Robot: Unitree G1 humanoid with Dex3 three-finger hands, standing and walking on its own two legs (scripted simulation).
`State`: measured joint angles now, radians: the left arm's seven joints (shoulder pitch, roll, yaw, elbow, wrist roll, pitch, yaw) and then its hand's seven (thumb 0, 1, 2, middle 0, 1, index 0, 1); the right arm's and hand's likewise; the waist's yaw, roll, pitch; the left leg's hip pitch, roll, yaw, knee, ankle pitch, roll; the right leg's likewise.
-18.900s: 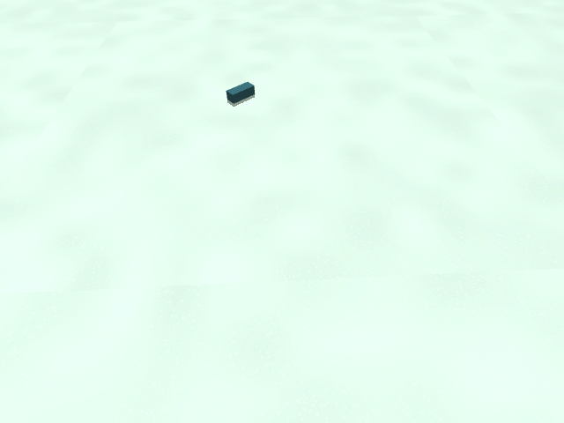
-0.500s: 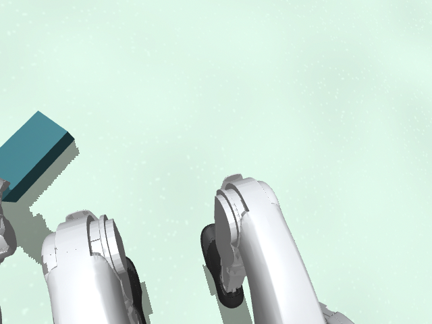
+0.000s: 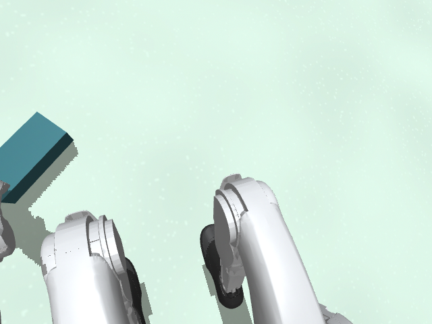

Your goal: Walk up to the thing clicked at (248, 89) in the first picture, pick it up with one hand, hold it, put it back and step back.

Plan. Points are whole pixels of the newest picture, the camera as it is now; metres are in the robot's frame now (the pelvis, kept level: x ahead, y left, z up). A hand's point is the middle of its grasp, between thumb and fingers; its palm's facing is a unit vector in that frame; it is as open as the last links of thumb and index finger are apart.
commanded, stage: approach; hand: left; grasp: from above
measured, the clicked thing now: (25, 158) +0.46 +0.30 -0.28
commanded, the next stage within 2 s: rest palm in 0.66 s
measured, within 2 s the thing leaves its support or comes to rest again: neither
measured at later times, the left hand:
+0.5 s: hand out of the picture +0.47 +0.30 -0.17, palm faces -0.27 -0.32 -0.91, open 14.2 cm
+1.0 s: hand out of the picture +0.45 +0.32 -0.19, palm faces -0.30 -0.33 -0.90, open 14.3 cm
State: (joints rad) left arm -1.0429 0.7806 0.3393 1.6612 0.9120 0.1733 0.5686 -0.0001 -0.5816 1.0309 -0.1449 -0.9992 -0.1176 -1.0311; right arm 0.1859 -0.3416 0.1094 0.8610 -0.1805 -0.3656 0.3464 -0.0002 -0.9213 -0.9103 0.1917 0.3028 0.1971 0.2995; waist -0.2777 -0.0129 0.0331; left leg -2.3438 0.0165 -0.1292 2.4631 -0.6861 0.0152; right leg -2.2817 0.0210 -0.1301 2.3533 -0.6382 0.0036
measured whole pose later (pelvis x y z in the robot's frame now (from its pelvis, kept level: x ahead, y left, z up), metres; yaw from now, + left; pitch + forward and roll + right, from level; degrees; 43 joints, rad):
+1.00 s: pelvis +0.00 +0.00 +0.00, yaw -1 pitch +32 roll -10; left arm -1.12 0.82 0.31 1.78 0.91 0.20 0.62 0.00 -0.59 1.07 -0.12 -0.96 -0.07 -1.01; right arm 0.16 -0.35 0.15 0.84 -0.20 -0.38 0.37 0.00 -0.91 -0.91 0.19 0.30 0.20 0.30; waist -0.35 -0.01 0.05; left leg -2.33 0.02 -0.15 2.46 -0.70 0.02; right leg -2.27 0.03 -0.14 2.33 -0.64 0.01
